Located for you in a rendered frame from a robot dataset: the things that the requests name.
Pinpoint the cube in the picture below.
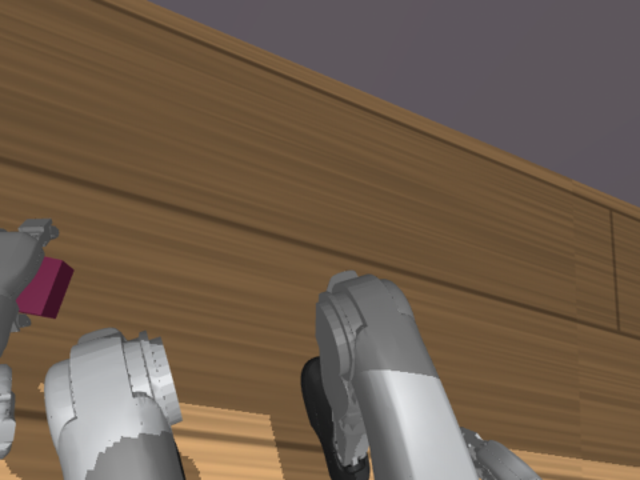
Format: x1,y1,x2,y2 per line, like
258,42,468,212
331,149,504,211
15,256,74,319

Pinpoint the right robot foot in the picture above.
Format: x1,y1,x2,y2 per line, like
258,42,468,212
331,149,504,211
301,356,370,480

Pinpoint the left robot arm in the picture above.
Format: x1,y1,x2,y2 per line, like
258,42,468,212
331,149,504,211
0,295,16,460

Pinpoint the left robot hand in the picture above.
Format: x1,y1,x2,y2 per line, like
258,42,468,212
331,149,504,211
0,218,59,332

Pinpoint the right robot hand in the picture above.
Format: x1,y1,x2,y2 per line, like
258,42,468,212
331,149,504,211
460,427,542,480

